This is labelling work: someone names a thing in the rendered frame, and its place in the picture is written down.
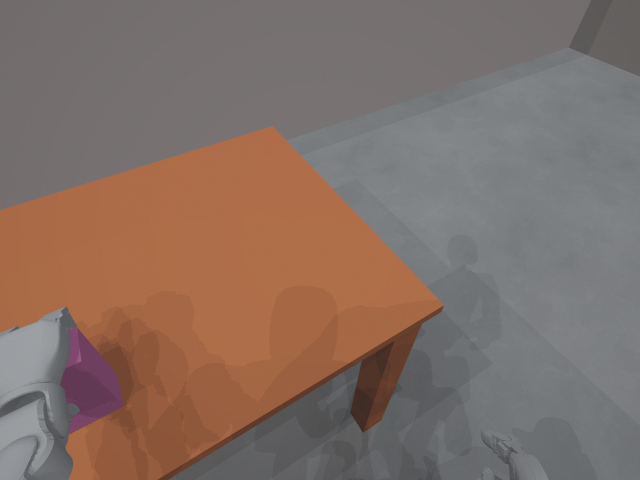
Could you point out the left robot hand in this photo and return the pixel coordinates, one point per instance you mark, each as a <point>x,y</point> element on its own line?
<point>36,353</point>

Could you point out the right robot hand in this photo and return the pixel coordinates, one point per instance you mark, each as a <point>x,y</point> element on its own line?
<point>521,465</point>

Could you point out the table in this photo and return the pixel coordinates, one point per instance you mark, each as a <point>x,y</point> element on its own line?
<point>221,285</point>

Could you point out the robot left forearm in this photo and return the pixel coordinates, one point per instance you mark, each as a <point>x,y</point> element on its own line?
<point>34,431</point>

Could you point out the sponge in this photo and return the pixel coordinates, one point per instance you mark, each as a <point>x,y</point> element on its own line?
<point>89,382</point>

